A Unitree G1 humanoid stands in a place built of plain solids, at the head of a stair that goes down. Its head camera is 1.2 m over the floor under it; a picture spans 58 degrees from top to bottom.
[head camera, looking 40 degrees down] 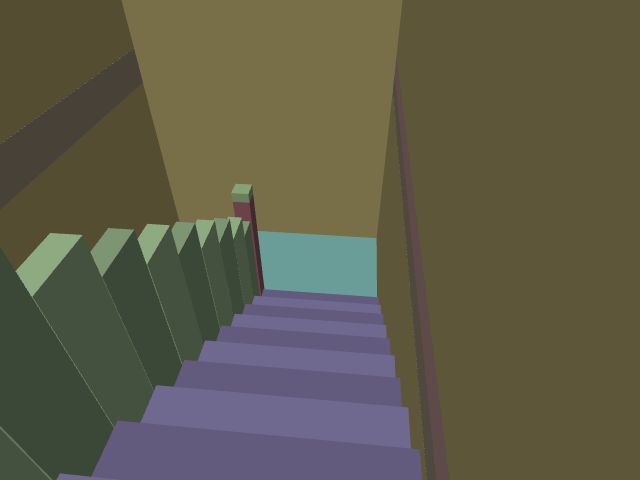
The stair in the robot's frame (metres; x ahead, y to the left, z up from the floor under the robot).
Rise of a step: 0.19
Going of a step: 0.26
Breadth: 1.13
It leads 5 degrees to the right of straight ahead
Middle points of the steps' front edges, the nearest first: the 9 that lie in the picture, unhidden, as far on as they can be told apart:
0.76 0.20 -0.37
1.03 0.18 -0.56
1.29 0.15 -0.75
1.55 0.13 -0.93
1.82 0.10 -1.12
2.08 0.08 -1.31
2.34 0.05 -1.50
2.61 0.03 -1.68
2.87 0.00 -1.87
